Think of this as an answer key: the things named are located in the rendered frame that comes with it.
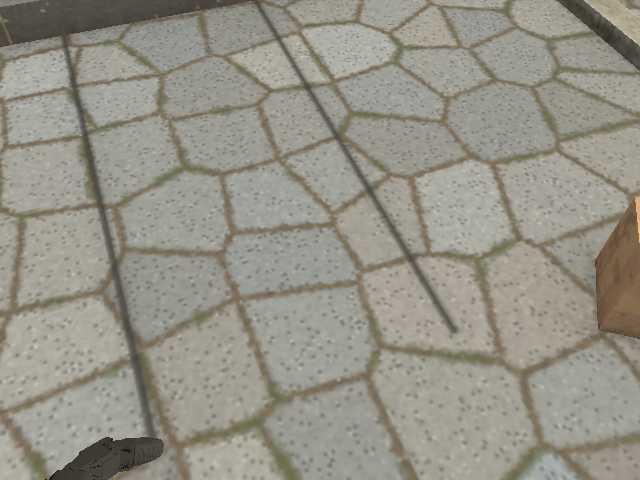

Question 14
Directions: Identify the robot left hand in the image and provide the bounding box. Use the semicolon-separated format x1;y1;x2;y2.
45;437;164;480

